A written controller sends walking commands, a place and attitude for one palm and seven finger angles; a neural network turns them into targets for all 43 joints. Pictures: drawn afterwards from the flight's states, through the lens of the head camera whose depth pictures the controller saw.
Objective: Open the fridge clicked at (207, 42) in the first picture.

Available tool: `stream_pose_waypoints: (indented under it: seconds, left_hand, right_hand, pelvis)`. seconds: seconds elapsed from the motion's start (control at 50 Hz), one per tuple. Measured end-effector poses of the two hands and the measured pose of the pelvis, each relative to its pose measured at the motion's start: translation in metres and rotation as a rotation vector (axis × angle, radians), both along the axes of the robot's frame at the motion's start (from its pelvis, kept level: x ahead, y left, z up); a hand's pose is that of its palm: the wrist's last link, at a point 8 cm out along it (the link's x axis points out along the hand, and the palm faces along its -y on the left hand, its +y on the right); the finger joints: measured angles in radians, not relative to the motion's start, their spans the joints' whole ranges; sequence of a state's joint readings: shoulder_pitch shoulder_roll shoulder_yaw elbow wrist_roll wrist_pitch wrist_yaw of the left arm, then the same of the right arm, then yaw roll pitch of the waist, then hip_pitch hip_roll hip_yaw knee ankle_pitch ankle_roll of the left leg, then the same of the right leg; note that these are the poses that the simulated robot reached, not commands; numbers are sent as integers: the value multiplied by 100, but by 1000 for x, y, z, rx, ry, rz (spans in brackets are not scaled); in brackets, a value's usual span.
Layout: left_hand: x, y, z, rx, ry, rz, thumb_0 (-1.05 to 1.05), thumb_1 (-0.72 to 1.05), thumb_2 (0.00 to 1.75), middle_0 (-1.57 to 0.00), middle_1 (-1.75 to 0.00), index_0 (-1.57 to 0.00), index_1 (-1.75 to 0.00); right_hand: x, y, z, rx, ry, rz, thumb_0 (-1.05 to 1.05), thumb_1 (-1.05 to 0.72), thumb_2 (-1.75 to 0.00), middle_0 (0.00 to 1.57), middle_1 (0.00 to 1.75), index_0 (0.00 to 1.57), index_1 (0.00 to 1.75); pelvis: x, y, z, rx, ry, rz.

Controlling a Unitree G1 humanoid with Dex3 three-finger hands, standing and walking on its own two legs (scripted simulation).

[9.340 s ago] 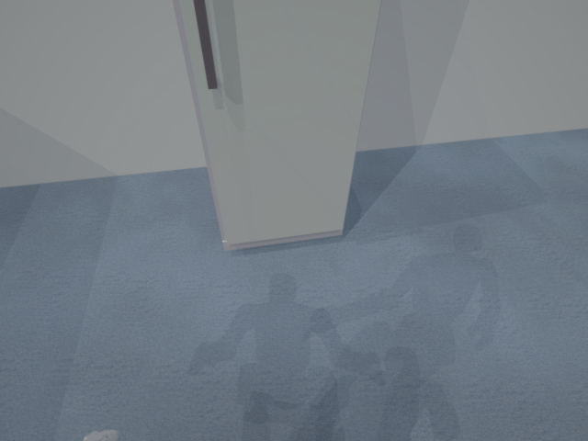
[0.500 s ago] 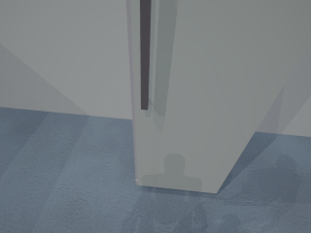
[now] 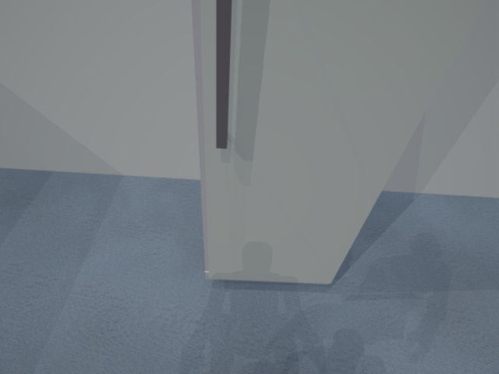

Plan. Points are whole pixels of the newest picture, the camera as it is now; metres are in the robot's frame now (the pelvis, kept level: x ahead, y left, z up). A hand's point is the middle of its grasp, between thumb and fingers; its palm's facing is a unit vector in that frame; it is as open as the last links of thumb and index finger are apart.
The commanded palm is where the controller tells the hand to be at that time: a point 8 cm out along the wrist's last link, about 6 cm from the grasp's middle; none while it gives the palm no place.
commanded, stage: come to a stop and stand still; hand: left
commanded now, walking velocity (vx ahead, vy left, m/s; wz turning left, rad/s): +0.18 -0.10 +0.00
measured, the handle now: (224, 30) +0.60 +0.08 +0.30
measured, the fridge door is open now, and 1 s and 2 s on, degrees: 0 0 0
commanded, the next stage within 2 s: look again from close up in 1.92 s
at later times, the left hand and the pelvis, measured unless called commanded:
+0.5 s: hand out of the picture -0.10 +0.20 -0.16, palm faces -0.03 -0.99 -0.15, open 7.3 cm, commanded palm none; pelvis -0.07 +0.04 +0.02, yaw -3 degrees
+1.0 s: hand out of the picture +0.03 +0.25 -0.15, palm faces -0.07 -0.98 -0.17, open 7.3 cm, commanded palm none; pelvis -0.04 +0.07 +0.04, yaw -3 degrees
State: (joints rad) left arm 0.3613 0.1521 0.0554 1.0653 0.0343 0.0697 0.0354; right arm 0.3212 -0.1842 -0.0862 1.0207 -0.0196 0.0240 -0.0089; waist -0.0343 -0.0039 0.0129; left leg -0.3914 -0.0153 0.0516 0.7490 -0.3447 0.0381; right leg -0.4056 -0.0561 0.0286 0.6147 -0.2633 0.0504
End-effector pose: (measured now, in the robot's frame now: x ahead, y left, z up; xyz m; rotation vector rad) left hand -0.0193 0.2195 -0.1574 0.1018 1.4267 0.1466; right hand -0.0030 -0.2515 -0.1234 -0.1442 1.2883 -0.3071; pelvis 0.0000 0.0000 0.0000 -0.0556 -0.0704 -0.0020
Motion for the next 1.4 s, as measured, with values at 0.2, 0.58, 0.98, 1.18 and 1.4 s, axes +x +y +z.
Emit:
stream_pose_waypoints:
  seconds: [0.2,0.58,0.98,1.18,1.4]
  left_hand:
    - [60,46,45,62,-270,-44,0,91,90,-20,-30,-20,-29]
    - [-77,33,13,-67,44,-58,0,91,90,-20,-30,-20,-29]
    - [42,81,40,12,-77,-118,0,92,90,-20,-30,-20,-29]
    - [76,29,41,37,-172,-124,0,92,90,-20,-30,-20,-29]
    - [60,31,45,68,-180,-75,-1,94,90,-21,-30,-21,-29]
  right_hand:
    - [-78,36,21,17,121,-32,1,-91,-90,19,30,20,30]
    - [-144,79,16,49,194,-89,1,-92,-90,20,30,20,30]
    - [-92,128,31,93,185,-64,1,-91,-90,20,30,20,30]
    - [-55,72,1,119,140,-45,1,-91,-90,20,30,20,30]
    - [-2,41,3,74,67,44,1,-91,-90,19,30,19,30]
  pelvis:
    - [-28,17,29,-3,32,-18]
    - [-67,52,17,-15,32,-39]
    - [-38,68,39,12,97,-54]
    - [-25,31,23,61,96,-57]
    - [-25,26,24,50,64,-19]
